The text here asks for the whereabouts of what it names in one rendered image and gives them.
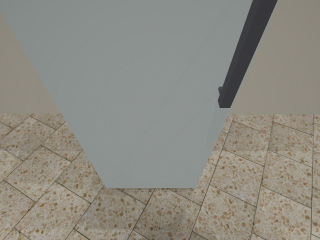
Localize fridge door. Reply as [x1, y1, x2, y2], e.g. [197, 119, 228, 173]
[0, 0, 280, 188]

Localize handle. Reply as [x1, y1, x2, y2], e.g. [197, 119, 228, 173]
[218, 0, 278, 108]

